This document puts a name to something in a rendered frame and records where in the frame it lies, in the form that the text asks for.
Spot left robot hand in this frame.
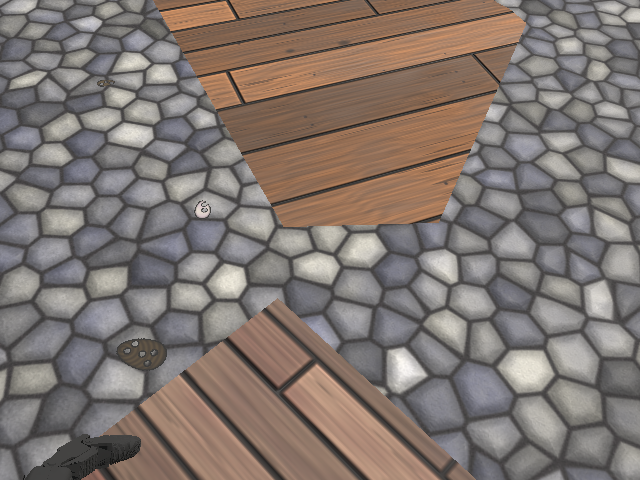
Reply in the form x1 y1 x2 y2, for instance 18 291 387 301
23 434 141 480

